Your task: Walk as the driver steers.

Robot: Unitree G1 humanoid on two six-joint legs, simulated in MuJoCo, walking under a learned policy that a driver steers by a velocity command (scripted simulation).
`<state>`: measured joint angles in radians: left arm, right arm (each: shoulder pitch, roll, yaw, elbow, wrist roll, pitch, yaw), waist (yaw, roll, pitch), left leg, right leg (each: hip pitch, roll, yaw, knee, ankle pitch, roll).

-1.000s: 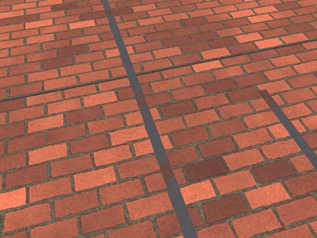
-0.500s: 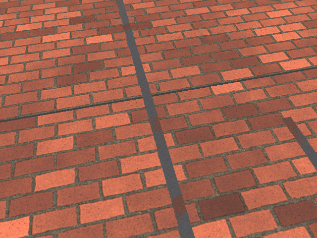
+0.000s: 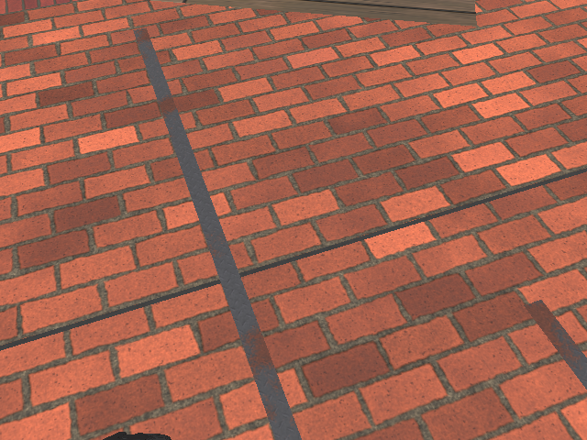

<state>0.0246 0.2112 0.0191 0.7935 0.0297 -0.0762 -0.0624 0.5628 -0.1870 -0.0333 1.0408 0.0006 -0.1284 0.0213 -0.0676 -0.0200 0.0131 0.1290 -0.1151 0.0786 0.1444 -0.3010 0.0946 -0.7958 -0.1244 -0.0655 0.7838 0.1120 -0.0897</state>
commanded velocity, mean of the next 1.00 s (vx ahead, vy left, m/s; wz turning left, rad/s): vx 0.99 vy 0.00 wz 0.00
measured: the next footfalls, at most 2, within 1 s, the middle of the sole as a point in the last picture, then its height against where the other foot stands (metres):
right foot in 0.14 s outside the picture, level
left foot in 0.60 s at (251, 315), level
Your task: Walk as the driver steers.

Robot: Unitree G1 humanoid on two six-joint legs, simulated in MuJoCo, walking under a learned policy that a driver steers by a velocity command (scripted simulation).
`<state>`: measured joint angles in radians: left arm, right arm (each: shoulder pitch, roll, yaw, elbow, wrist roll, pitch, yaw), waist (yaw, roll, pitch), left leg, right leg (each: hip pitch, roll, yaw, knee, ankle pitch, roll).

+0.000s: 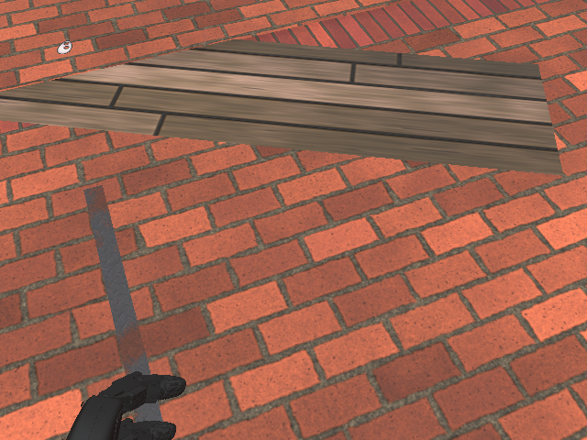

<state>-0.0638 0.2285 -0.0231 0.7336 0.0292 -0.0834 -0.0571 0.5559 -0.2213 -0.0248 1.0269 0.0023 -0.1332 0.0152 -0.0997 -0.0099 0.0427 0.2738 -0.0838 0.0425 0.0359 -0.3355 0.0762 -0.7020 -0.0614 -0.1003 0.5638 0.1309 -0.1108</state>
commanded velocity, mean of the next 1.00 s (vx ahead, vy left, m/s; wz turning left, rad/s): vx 0.22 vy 0.00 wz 0.00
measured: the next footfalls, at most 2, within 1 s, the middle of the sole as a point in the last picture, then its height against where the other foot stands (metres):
right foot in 0.06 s outside the picture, level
left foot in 0.48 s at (232, 428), level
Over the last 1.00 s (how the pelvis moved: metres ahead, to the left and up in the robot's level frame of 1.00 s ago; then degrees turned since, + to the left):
0.98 0.02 -0.01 0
